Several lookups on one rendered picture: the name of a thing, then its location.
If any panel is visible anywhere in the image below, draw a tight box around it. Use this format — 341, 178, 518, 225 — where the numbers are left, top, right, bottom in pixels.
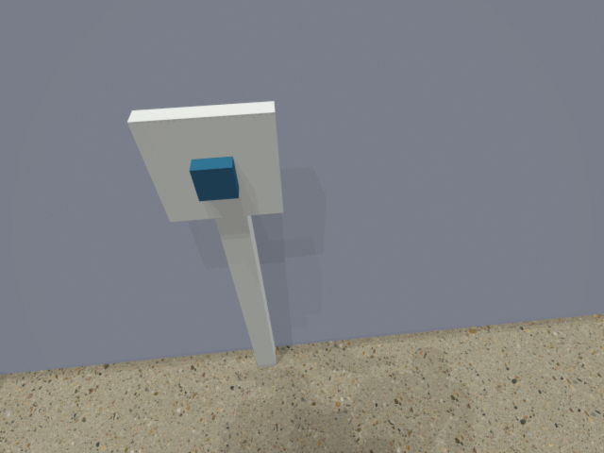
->
127, 101, 283, 367

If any button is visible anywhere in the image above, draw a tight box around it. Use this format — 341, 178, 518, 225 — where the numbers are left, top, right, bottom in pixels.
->
190, 157, 239, 201

